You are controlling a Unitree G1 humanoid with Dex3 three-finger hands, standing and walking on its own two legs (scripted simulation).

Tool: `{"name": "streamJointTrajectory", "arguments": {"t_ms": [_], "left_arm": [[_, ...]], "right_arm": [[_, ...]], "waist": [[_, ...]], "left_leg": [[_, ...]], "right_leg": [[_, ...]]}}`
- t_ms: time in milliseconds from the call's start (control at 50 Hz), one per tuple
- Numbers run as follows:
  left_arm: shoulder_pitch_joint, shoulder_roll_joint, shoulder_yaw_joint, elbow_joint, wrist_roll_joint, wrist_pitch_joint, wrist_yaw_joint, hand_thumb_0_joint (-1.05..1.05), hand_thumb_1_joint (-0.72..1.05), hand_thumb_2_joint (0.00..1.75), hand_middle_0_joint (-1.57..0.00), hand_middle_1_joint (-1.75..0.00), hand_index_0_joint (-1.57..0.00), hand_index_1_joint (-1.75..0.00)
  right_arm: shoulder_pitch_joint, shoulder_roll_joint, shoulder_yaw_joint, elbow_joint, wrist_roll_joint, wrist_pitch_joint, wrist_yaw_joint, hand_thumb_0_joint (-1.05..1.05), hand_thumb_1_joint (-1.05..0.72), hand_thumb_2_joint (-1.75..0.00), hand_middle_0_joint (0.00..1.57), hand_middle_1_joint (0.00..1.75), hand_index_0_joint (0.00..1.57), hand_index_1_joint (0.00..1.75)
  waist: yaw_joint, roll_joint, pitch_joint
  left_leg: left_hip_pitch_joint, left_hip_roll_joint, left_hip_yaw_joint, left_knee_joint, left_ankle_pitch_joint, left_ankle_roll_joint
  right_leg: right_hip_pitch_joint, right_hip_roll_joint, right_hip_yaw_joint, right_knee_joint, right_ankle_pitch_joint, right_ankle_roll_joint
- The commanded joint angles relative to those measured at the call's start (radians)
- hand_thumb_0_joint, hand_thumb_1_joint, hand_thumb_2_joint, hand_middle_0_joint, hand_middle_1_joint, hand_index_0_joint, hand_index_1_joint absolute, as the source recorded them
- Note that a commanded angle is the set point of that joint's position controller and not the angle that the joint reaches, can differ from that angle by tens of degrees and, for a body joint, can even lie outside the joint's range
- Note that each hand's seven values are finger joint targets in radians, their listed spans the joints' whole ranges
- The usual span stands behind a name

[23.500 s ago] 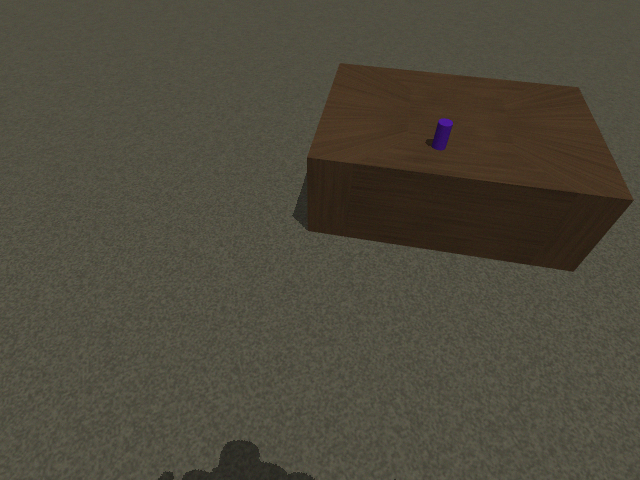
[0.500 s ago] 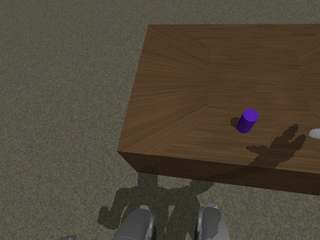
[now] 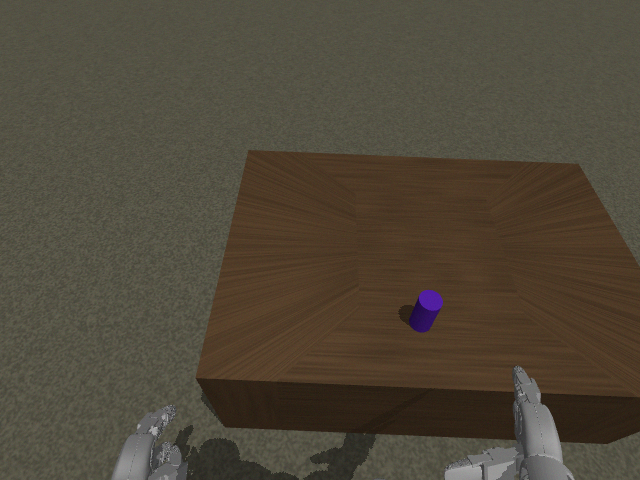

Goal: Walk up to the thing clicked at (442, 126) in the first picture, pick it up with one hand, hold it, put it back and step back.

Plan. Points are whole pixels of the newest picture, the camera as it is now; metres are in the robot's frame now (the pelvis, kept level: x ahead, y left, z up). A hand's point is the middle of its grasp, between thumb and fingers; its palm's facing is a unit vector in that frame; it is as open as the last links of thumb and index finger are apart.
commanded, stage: home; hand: right
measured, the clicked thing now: (425, 311) +0.51 -0.22 -0.30
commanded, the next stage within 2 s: none
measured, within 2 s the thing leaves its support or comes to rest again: neither
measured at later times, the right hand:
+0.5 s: hand (445, 473) +0.16 -0.14 -0.07, palm faces +0.12 +0.96 -0.26, open 17.4 cm
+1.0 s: hand out of the picture +0.07 -0.24 -0.11, palm faces +0.02 +0.92 -0.39, open 17.5 cm
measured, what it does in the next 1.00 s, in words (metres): stands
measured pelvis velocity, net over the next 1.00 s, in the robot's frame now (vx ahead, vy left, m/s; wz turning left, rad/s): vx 0.01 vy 0.01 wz -0.03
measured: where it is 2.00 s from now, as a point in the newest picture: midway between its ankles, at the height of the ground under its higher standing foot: outside the picture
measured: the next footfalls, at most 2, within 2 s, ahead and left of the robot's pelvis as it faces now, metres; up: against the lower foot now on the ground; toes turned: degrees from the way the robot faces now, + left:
none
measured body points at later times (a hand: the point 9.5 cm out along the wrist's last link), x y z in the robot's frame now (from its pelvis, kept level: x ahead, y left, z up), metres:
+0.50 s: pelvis -0.01 +0.04 -0.01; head +0.01 +0.04 +0.44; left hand +0.15 +0.28 -0.09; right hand +0.15 -0.19 -0.05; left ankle -0.03 +0.14 -0.70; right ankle +0.03 -0.11 -0.70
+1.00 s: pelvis +0.01 +0.01 +0.03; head +0.01 +0.02 +0.48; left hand +0.09 +0.28 -0.11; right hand +0.07 -0.29 -0.08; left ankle -0.03 +0.14 -0.70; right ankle +0.03 -0.11 -0.70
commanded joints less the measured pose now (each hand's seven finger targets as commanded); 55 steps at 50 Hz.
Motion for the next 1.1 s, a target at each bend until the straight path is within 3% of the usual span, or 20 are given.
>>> {"name": "streamJointTrajectory", "arguments": {"t_ms": [0, 80, 120, 180, 200, 300, 320, 340, 360, 480, 500, 520, 560, 620, 660, 720, 840, 920, 980, 1080], "left_arm": [[-0.048, 0.140, 0.071, -0.148, 0.002, -0.059, 0.020, 0.00, 0.89, 0.90, -0.20, -0.29, -0.20, -0.29], [-0.060, 0.127, 0.062, -0.160, 0.005, -0.064, 0.036, 0.00, 0.89, 0.90, -0.20, -0.30, -0.20, -0.30], [-0.063, 0.121, 0.055, -0.171, 0.009, -0.071, 0.046, 0.00, 0.89, 0.90, -0.20, -0.30, -0.20, -0.30], [-0.063, 0.118, 0.054, -0.182, 0.016, -0.085, 0.056, 0.00, 0.89, 0.90, -0.20, -0.30, -0.20, -0.30], [-0.061, 0.117, 0.055, -0.183, 0.019, -0.090, 0.057, 0.00, 0.89, 0.90, -0.20, -0.30, -0.20, -0.30], [-0.047, 0.128, 0.065, -0.192, 0.027, -0.110, 0.057, 0.00, 0.89, 0.90, -0.20, -0.30, -0.20, -0.30], [-0.049, 0.125, 0.058, -0.192, 0.027, -0.113, 0.053, 0.00, 0.89, 0.90, -0.20, -0.30, -0.20, -0.30], [-0.052, 0.121, 0.061, -0.199, 0.029, -0.117, 0.051, 0.00, 0.90, 0.90, -0.20, -0.30, -0.20, -0.30], [-0.054, 0.128, 0.063, -0.199, 0.028, -0.118, 0.048, 0.00, 0.90, 0.90, -0.20, -0.30, -0.20, -0.30], [-0.059, 0.136, 0.070, -0.213, 0.025, -0.127, 0.040, 0.00, 0.90, 0.90, -0.20, -0.30, -0.20, -0.30], [-0.092, 0.224, 0.097, -0.016, 0.165, -0.076, -0.009, 0.00, 0.90, 0.90, -0.20, -0.30, -0.20, -0.30], [-0.064, 0.235, 0.114, -0.001, 0.170, -0.055, -0.031, 0.00, 0.90, 0.90, -0.20, -0.30, -0.20, -0.30], [-0.068, 0.227, 0.109, 0.014, 0.154, -0.045, -0.056, 0.00, 0.90, 0.90, -0.20, -0.30, -0.20, -0.30], [-0.064, 0.220, 0.102, 0.064, 0.111, -0.040, -0.085, 0.00, 0.90, 0.90, -0.20, -0.30, -0.20, -0.30], [-0.064, 0.222, 0.101, 0.112, 0.103, -0.039, -0.088, 0.00, 0.90, 0.90, -0.20, -0.30, -0.20, -0.30], [-0.065, 0.216, 0.097, 0.172, 0.103, -0.031, -0.087, 0.00, 0.90, 0.90, -0.20, -0.30, -0.20, -0.30], [-0.043, 0.241, 0.100, 0.269, 0.091, -0.024, -0.073, 0.00, 0.90, 0.90, -0.20, -0.30, -0.20, -0.30], [-0.061, 0.261, 0.102, 0.320, 0.090, -0.016, -0.070, 0.00, 0.90, 0.90, -0.20, -0.30, -0.20, -0.30], [-0.059, 0.267, 0.100, 0.359, 0.087, -0.019, -0.068, 0.00, 0.90, 0.90, -0.20, -0.30, -0.20, -0.30], [-0.093, 0.280, 0.102, 0.402, 0.087, -0.016, -0.071, 0.00, 0.90, 0.90, -0.20, -0.30, -0.20, -0.30]], "right_arm": [[0.067, -0.087, -0.003, -0.318, 0.001, -0.028, -0.004, 0.00, 0.52, -0.08, 0.06, 0.06, 0.06, 0.06], [0.052, -0.119, -0.033, -0.413, 0.000, -0.011, -0.004, 0.00, 0.54, -0.06, 0.05, 0.05, 0.05, 0.05], [0.048, -0.119, -0.043, -0.434, -0.001, -0.004, -0.005, 0.00, 0.54, -0.06, 0.05, 0.06, 0.05, 0.06], [0.067, -0.086, -0.019, -0.447, -0.002, 0.006, -0.003, 0.00, 0.54, -0.06, 0.05, 0.05, 0.05, 0.05], [0.073, -0.086, -0.027, -0.447, -0.002, 0.010, -0.004, 0.00, 0.55, -0.06, 0.05, 0.05, 0.05, 0.05], [0.153, -0.056, 0.017, -0.448, -0.007, 0.031, -0.004, 0.00, 0.54, -0.06, 0.05, 0.05, 0.05, 0.05], [0.185, -0.052, 0.011, -0.400, -0.007, 0.039, -0.003, 0.00, 0.54, -0.06, 0.05, 0.05, 0.05, 0.05], [0.187, -0.043, 0.024, -0.407, -0.010, 0.040, -0.002, 0.00, 0.54, -0.06, 0.05, 0.05, 0.05, 0.05], [0.193, -0.060, 0.004, -0.402, -0.010, 0.042, -0.005, 0.00, 0.55, -0.06, 0.05, 0.05, 0.05, 0.05], [0.198, -0.081, -0.016, -0.418, -0.012, 0.043, -0.002, 0.00, 0.56, -0.04, 0.05, 0.05, 0.05, 0.05], [0.081, -0.269, -0.056, -0.093, -0.135, 0.003, 0.051, 0.00, 0.55, -0.05, 0.05, 0.05, 0.05, 0.05], [0.101, -0.264, -0.068, -0.066, -0.141, -0.014, 0.072, 0.00, 0.58, -0.04, 0.05, 0.05, 0.05, 0.05], [0.073, -0.260, -0.059, -0.039, -0.135, -0.038, 0.091, 0.00, 0.55, -0.05, 0.05, 0.05, 0.05, 0.05], [0.040, -0.245, -0.040, 0.058, -0.100, -0.050, 0.104, 0.00, 0.56, -0.04, 0.05, 0.05, 0.05, 0.05], [0.022, -0.225, -0.029, 0.124, -0.089, -0.054, 0.104, 0.00, 0.58, -0.03, 0.05, 0.04, 0.05, 0.04], [0.018, -0.217, -0.025, 0.214, -0.087, -0.047, 0.103, 0.00, 0.58, -0.03, 0.05, 0.04, 0.05, 0.04], [0.042, -0.234, -0.027, 0.359, -0.079, -0.046, 0.093, 0.00, 0.57, -0.04, 0.05, 0.05, 0.05, 0.05], [0.016, -0.251, -0.025, 0.429, -0.076, -0.041, 0.086, 0.00, 0.59, -0.03, 0.05, 0.04, 0.05, 0.04], [0.007, -0.255, -0.020, 0.471, -0.072, -0.041, 0.084, 0.00, 0.57, -0.04, 0.05, 0.05, 0.05, 0.05], [-0.005, -0.265, -0.013, 0.527, -0.073, -0.035, 0.085, 0.00, 0.57, -0.04, 0.05, 0.05, 0.05, 0.05]], "waist": [[0.003, 0.074, -0.143], [0.014, 0.056, -0.106], [0.021, 0.026, -0.082], [0.030, 0.002, -0.080], [0.024, 0.005, -0.085], [0.012, 0.043, -0.105], [0.006, 0.067, -0.069], [0.008, 0.083, -0.071], [-0.002, 0.084, -0.062], [-0.015, 0.085, -0.053], [-0.027, 0.058, -0.006], [-0.023, 0.034, -0.014], [-0.006, 0.065, -0.029], [0.003, 0.089, -0.029], [-0.007, 0.031, -0.010], [-0.012, -0.003, 0.043], [-0.022, 0.011, 0.015], [-0.016, 0.035, 0.044], [-0.015, 0.024, 0.037], [-0.011, 0.028, 0.102]], "left_leg": [[0.002, -0.034, 0.063, -0.118, 0.265, 0.022], [-0.002, -0.017, 0.036, -0.128, 0.267, 0.008], [-0.024, -0.009, 0.021, -0.138, 0.218, 0.008], [-0.032, 0.002, 0.000, -0.146, 0.184, 0.009], [-0.024, 0.003, 0.001, -0.146, 0.186, 0.009], [-0.012, 0.018, -0.012, -0.138, 0.280, -0.006], [-0.035, 0.012, -0.005, -0.139, 0.245, -0.004], [-0.028, 0.010, 0.003, -0.140, 0.243, -0.005], [-0.040, 0.008, 0.006, -0.138, 0.220, -0.002], [-0.060, 0.002, 0.010, -0.131, 0.158, 0.005], [0.041, 0.078, -0.098, -0.200, 0.078, 0.045], [0.080, 0.108, -0.133, -0.230, 0.077, 0.060], [0.066, 0.131, -0.159, -0.244, 0.126, 0.073], [0.111, 0.116, -0.110, -0.252, 0.173, 0.066], [0.120, 0.094, -0.077, -0.246, 0.204, 0.055], [0.162, 0.086, -0.055, -0.267, 0.219, 0.045], [0.262, 0.093, -0.031, -0.294, 0.414, 0.033], [0.271, 0.101, -0.033, -0.354, 0.364, 0.032], [0.299, 0.107, -0.031, -0.367, 0.405, 0.027], [0.273, 0.106, -0.034, -0.430, 0.281, 0.028]], "right_leg": [[0.221, 0.013, -0.008, -0.129, 0.223, -0.011], [0.190, 0.027, -0.024, -0.105, 0.188, -0.017], [0.174, 0.034, -0.031, -0.104, 0.136, -0.017], [0.179, 0.037, -0.031, -0.097, 0.107, -0.015], [0.177, 0.038, -0.029, -0.093, 0.109, -0.014], [0.177, 0.040, -0.029, -0.063, 0.170, -0.019], [0.160, 0.036, -0.025, -0.068, 0.151, -0.018], [0.152, 0.038, -0.027, -0.066, 0.149, -0.020], [0.143, 0.036, -0.025, -0.071, 0.136, -0.017], [0.127, 0.036, -0.028, -0.072, 0.104, -0.015], [0.186, -0.005, 0.040, -0.110, 0.134, -0.019], [0.184, 0.011, 0.031, -0.110, 0.115, -0.015], [0.224, 0.000, 0.034, -0.135, 0.115, -0.019], [0.285, -0.006, 0.055, -0.197, 0.158, -0.021], [0.322, -0.013, 0.072, -0.245, 0.232, -0.019], [0.309, -0.020, 0.083, -0.304, 0.245, -0.022], [0.421, -0.036, 0.094, -0.354, 0.443, -0.028], [0.454, -0.037, 0.100, -0.410, 0.383, -0.022], [0.494, -0.045, 0.104, -0.431, 0.449, -0.017], [0.494, -0.038, 0.113, -0.502, 0.282, -0.010]]}}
